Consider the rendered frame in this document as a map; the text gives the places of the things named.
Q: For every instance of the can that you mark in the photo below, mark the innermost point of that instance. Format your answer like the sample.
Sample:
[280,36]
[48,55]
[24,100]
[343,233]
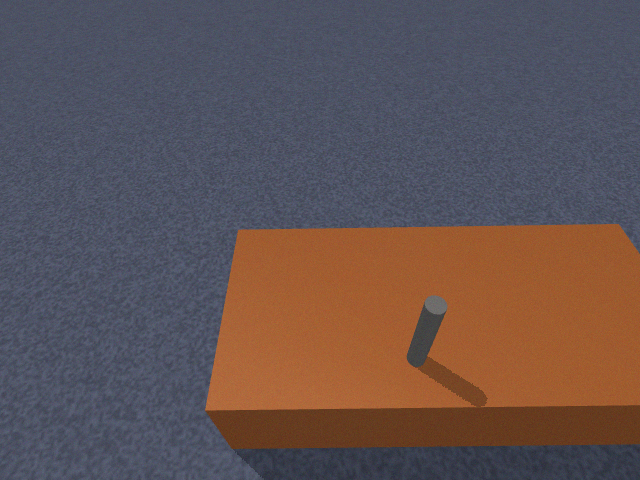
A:
[430,319]

